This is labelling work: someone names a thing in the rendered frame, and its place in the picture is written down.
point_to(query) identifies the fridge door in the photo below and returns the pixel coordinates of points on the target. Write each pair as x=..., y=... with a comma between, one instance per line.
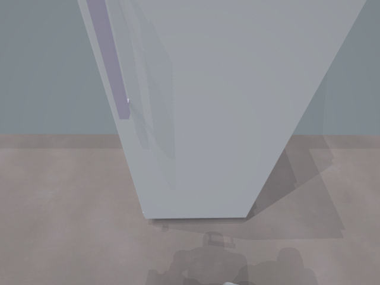
x=216, y=89

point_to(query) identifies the handle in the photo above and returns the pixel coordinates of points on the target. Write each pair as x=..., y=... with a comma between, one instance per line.
x=102, y=28

